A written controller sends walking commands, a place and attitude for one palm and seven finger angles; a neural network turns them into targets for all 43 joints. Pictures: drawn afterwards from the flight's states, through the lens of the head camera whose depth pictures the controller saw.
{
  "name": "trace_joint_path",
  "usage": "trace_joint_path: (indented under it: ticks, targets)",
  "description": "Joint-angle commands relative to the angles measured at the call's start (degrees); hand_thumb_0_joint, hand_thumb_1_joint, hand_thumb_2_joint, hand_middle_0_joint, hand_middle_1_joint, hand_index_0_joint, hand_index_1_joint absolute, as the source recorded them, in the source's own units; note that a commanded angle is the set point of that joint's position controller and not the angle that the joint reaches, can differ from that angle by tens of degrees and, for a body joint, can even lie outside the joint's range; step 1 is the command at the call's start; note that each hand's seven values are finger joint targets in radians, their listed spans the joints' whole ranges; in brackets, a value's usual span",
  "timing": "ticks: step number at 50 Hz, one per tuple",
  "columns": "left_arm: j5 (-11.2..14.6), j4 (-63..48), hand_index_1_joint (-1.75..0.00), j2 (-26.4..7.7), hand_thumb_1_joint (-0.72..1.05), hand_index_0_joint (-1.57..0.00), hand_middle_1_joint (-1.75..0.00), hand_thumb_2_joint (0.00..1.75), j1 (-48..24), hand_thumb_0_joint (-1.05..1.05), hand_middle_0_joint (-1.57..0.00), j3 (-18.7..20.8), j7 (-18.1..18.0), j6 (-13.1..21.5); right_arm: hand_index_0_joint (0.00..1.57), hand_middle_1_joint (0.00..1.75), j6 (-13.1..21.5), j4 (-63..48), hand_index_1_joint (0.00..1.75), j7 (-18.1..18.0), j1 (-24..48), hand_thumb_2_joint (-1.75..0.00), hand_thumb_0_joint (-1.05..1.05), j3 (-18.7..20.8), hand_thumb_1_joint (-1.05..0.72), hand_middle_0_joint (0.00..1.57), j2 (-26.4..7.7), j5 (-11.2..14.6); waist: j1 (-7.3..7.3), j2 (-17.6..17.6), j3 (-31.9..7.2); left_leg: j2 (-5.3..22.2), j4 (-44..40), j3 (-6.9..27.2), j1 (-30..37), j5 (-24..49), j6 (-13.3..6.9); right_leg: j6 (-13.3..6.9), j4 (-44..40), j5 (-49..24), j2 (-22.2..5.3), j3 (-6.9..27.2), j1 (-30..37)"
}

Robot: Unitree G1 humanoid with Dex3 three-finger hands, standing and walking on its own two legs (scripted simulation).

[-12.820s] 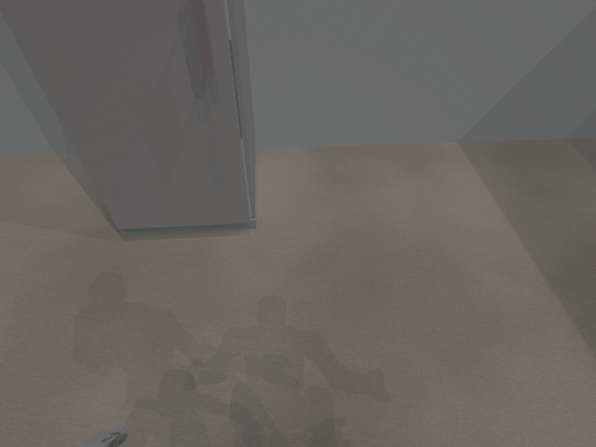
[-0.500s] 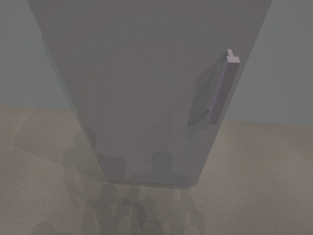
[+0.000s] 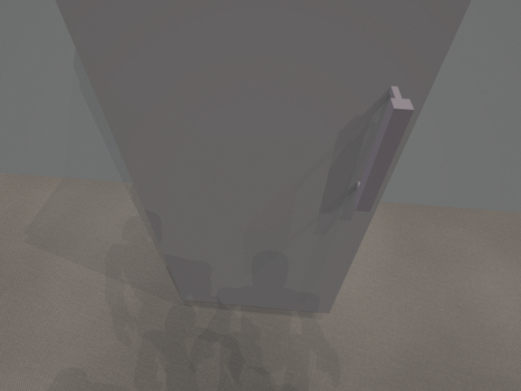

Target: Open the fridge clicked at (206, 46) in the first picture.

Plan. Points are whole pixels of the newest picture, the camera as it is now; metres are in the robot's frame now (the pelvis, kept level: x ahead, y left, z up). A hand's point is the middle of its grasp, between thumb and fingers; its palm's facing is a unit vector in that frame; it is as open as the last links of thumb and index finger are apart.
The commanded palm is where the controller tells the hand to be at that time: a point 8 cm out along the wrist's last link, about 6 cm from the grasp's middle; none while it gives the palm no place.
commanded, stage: look again from close up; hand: right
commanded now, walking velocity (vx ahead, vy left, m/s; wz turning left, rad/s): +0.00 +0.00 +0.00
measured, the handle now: (376, 154) +0.48 -0.17 +0.11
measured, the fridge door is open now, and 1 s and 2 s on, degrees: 0 0 0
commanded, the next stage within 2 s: raise the hand to about handle height in 0.06 s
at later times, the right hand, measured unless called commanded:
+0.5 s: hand (400, 375) +0.17 -0.18 -0.02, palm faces -0.01 +1.00 -0.04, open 8.1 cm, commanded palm +0.12 -0.25 -0.03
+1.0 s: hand (447, 353) +0.19 -0.23 +0.03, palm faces +0.06 +1.00 -0.06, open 11.1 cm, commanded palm +0.15 -0.28 +0.04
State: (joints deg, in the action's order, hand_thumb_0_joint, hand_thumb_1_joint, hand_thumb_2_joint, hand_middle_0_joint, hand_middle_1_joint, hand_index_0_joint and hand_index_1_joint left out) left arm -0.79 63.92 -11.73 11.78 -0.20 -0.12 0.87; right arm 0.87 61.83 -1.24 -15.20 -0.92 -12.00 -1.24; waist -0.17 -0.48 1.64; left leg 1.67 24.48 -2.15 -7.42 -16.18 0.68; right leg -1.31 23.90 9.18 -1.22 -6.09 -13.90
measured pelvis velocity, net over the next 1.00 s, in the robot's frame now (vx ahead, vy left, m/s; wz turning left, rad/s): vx -0.03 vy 0.01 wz -0.04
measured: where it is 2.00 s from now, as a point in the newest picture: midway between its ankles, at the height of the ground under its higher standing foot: outside the picture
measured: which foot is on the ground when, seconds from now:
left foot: down 0.00-1.00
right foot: down 0.00-1.00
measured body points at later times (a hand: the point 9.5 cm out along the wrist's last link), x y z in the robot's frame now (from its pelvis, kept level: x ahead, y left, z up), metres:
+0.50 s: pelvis -0.03 +0.02 -0.07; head -0.01 +0.01 +0.38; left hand +0.19 +0.26 -0.11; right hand +0.16 -0.23 -0.02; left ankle -0.03 +0.12 -0.74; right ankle +0.04 -0.10 -0.74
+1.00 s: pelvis -0.03 +0.01 -0.05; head -0.01 +0.01 +0.40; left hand +0.13 +0.24 -0.13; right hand +0.18 -0.28 +0.04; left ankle -0.03 +0.12 -0.74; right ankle +0.04 -0.10 -0.74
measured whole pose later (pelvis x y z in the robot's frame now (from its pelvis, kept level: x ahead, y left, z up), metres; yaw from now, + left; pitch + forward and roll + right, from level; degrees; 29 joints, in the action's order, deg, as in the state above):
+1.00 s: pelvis -0.03 +0.01 -0.05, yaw -2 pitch +6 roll +2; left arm 1.7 35.9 -13.2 16.0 -2.3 -3.8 15.7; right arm 14.0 1.6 20.4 -18.4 17.6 -18.2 20.6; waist -0.2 2.8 -4.5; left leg 0.1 49.0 -5.6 -28.9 -26.0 -0.7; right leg -0.6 50.3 18.3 -3.8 -1.5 -37.9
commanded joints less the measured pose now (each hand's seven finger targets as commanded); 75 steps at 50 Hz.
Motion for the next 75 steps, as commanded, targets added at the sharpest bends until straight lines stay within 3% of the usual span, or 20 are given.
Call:
trace_joint_path:
  ticks: [1,7,8,9,10,11,12,13,14,15,18,20,22,25,29,32,42,49,56,75]
  targets:
    - [0.1,-2.4,-0.30,-8.0,0.90,-0.20,-0.30,0.90,1.0,0.00,-0.20,1.4,-0.8,1.1,0.20,0.30,0.8,-1.8,0.30,-0.5,-3.0,-0.90,0.00,1.8,-0.90,0.20,-7.6,0.2,0.39,0.6,-0.2,4.9,-5.7,5.1,-5.4,4.3,-2.4,-0.4,-4.4,-2.9,-6.2,7.3,4.9]
    - [0.2,-2.2,-0.30,-8.0,0.90,-0.20,-0.30,0.90,0.8,0.00,-0.20,1.4,-0.9,1.2,0.20,0.30,0.9,-1.6,0.30,-0.5,-2.8,-0.90,0.00,1.8,-0.90,0.20,-7.6,0.2,0.42,0.0,-0.4,5.0,-6.0,5.0,-4.9,5.7,-2.3,-0.4,-4.2,-4.6,-6.3,7.1,5.5]
    - [0.6,-5.6,-0.30,-6.6,0.90,-0.20,-0.30,0.90,-0.5,0.00,-0.20,1.2,-0.6,1.0,0.20,0.30,1.1,-0.4,0.30,-3.0,-5.9,-0.90,0.00,0.8,-0.90,0.20,-3.8,-0.3,0.44,1.2,3.2,6.7,-6.9,7.1,-7.2,12.5,-1.5,1.1,6.0,-6.3,-6.4,5.4,1.9]
    - [0.9,-23.5,-0.30,-14.4,0.90,-0.20,-0.30,0.90,-1.6,0.00,-0.20,5.4,-5.3,7.7,0.20,0.32,11.9,-85.7,0.32,-3.1,35.2,-0.89,0.00,22.3,-0.88,0.20,-29.8,9.9,-3.09,16.7,-17.6,2.0,-3.6,3.0,-4.4,25.3,-1.5,2.1,3.2,-12.0,1.3,6.2,18.4]
    - [1.5,-23.0,-0.30,-9.0,0.90,-0.20,-0.30,0.90,-1.6,0.00,-0.20,-0.1,-6.5,13.4,0.20,0.33,10.9,-76.8,0.33,-4.0,11.1,-0.88,0.00,7.5,-0.85,0.20,-14.3,7.1,1.62,18.4,-23.8,0.4,3.3,-0.2,-1.4,18.3,-4.0,1.8,0.2,-24.2,-0.9,4.5,23.1]
    - [1.7,-21.7,-0.30,-7.2,0.90,-0.20,-0.30,0.90,1.1,0.00,-0.20,0.3,-5.2,15.9,0.21,0.34,5.1,-60.7,0.34,-4.3,-8.4,-0.87,0.00,5.3,-0.83,0.21,-3.3,8.0,0.42,8.1,-19.2,-1.6,6.6,-3.1,-5.7,12.1,-2.9,0.6,0.7,-25.4,-2.2,4.6,19.3]
    - [2.8,-24.5,-0.30,-9.2,0.90,-0.20,-0.30,0.90,-0.3,0.00,-0.20,1.2,-4.4,16.4,0.21,0.36,5.4,-67.1,0.36,-3.2,-1.8,-0.86,0.00,3.9,-0.81,0.21,-2.2,9.8,-1.31,1.8,-10.1,-1.5,5.3,-4.1,-10.3,8.7,-1.7,0.0,2.1,-17.2,-2.0,6.4,11.8]
    - [2.4,-26.1,-0.30,-10.8,0.90,-0.20,-0.30,0.90,-1.0,0.00,-0.20,2.9,-4.2,16.9,0.21,0.37,7.8,-66.7,0.37,-1.6,0.5,-0.85,0.00,7.4,-0.78,0.21,-4.8,10.4,-2.07,-2.4,-6.9,-1.3,3.6,-3.9,-13.6,7.0,-1.4,-0.1,4.5,-8.4,-1.2,6.4,5.8]
    - [1.9,-26.5,-0.30,-10.3,0.90,-0.20,-0.30,0.90,-0.7,0.00,-0.20,3.5,-4.0,16.8,0.21,0.39,9.8,-56.9,0.39,0.2,-6.6,-0.84,0.00,9.3,-0.76,0.21,-3.3,10.6,-2.47,-8.3,0.8,-1.9,3.4,-4.6,-17.7,4.0,-1.4,-0.1,6.2,-2.4,-0.4,6.7,-1.2]
    - [1.3,-27.5,-0.30,-10.4,0.90,-0.20,-0.30,0.90,-0.9,0.00,-0.20,3.9,-3.0,16.7,0.21,0.40,14.0,-52.4,0.40,3.2,-10.9,-0.83,0.00,9.0,-0.74,0.21,-0.5,12.0,-1.09,-12.1,1.3,-2.3,6.0,-5.0,-22.4,0.3,-1.3,0.5,9.1,1.7,0.1,6.9,-6.6]
    - [0.5,-31.5,-0.30,-10.0,0.90,-0.20,-0.30,0.90,-5.2,0.00,-0.20,4.8,-0.4,17.0,0.22,0.45,28.9,-47.8,0.45,15.0,-19.0,-0.80,0.00,12.8,-0.67,0.22,-0.1,16.5,3.44,-9.7,-4.9,-1.8,17.7,-3.3,-30.0,-5.7,-2.1,1.8,19.6,7.5,1.0,6.0,-19.4]
    - [0.7,-35.4,-0.30,-10.6,0.90,-0.20,-0.30,0.90,-5.9,0.00,-0.20,5.5,1.2,17.2,0.22,0.48,36.2,-51.1,0.48,23.2,-18.1,-0.78,0.00,17.7,-0.62,0.22,-6.5,17.9,4.93,-0.3,-12.9,-0.9,24.0,-0.2,-29.3,-0.7,-3.2,1.8,25.7,4.6,1.4,5.1,-21.6]
    - [1.5,-40.0,-0.30,-10.6,0.90,-0.20,-0.30,0.90,-7.1,0.00,-0.20,5.3,0.9,16.6,0.22,0.51,34.2,-54.7,0.51,26.1,-15.4,-0.76,0.00,21.2,-0.57,0.22,-9.6,20.0,5.62,-0.1,-17.6,-1.0,25.4,1.0,-29.9,-4.3,-2.7,1.0,27.6,6.6,1.5,4.2,-23.1]
    - [2.6,-43.2,-0.30,-9.9,0.90,-0.20,-0.30,0.90,-6.5,0.00,-0.20,4.5,-0.8,15.2,0.23,0.55,28.6,-64.6,0.55,25.6,-7.8,-0.73,0.00,22.5,-0.50,0.23,-10.7,24.1,3.76,0.4,-17.1,-0.7,20.4,5.5,-31.2,-14.7,-1.3,0.4,29.1,12.1,1.4,4.5,-24.4]
    - [1.9,-42.1,-0.30,-9.5,0.90,-0.20,-0.30,0.90,-2.7,0.00,-0.20,3.2,-3.3,15.4,0.24,0.62,28.1,-81.3,0.62,21.0,2.7,-0.69,0.00,18.9,-0.41,0.24,-12.4,21.6,-1.07,3.8,-16.5,-2.0,20.2,5.2,-32.2,-9.8,-1.4,-1.1,30.0,9.4,-0.3,6.8,-20.3]
    - [2.1,-39.0,-0.30,-9.6,0.90,-0.20,-0.30,0.90,-1.9,0.00,-0.20,2.2,-4.7,16.2,0.24,0.66,27.5,-78.2,0.66,21.2,5.3,-0.66,0.00,16.2,-0.34,0.24,-11.3,20.2,-2.86,5.7,-11.6,-2.6,19.7,3.8,-34.2,-9.9,-1.7,-1.0,29.7,10.7,-0.7,7.9,-20.7]
    - [2.8,-38.0,-0.30,-9.1,0.90,-0.20,-0.30,0.90,-4.0,0.00,-0.20,1.4,-5.1,18.3,0.26,0.81,16.3,-71.3,0.81,22.8,-1.4,-0.56,0.00,24.6,-0.11,0.26,-15.6,23.4,2.47,3.5,-17.4,-2.0,15.7,1.3,-23.2,-2.6,-1.2,-0.4,21.9,4.6,-0.2,8.1,-14.1]
    - [2.8,-37.8,-0.30,-10.3,0.90,-0.20,-0.30,0.90,-2.6,0.00,-0.20,1.4,-4.7,18.9,0.27,0.92,16.8,-70.8,0.92,21.1,1.6,-0.49,0.00,24.7,0.06,0.27,-16.1,23.2,1.60,0.5,-13.3,-2.6,13.3,0.3,-23.0,-5.1,-1.1,-0.4,18.4,6.8,-0.2,7.8,-12.6]
    - [3.4,-37.5,-0.30,-11.0,0.90,-0.20,-0.30,0.90,-2.0,0.00,-0.20,0.9,-5.4,19.8,0.28,1.02,15.9,-73.1,1.02,21.2,7.9,-0.42,0.00,24.4,0.22,0.28,-17.7,22.6,1.37,4.8,-13.4,-2.8,11.7,-1.3,-20.8,-3.5,-1.5,-0.3,13.9,7.2,-0.3,8.2,-6.7]
    - [4.0,-37.5,-0.30,-10.8,0.90,-0.20,-0.30,0.90,-4.4,0.00,-0.20,-1.1,-6.6,18.0,0.30,1.20,4.7,-67.5,1.20,24.7,25.1,-0.30,0.00,28.5,0.50,0.30,-24.0,22.7,2.24,5.7,-11.2,-3.3,3.3,-1.8,-12.5,2.1,-1.9,-0.1,5.5,3.8,-0.2,8.7,3.4]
